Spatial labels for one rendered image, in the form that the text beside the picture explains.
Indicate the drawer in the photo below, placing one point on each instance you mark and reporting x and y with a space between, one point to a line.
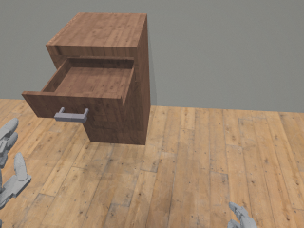
104 86

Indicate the robot left hand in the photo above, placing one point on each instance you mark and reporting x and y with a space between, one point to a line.
18 182

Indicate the handle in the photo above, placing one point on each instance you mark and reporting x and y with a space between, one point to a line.
71 117

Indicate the robot right hand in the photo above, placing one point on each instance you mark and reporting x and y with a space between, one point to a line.
242 215

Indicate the cabinet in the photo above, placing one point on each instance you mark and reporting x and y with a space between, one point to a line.
111 35

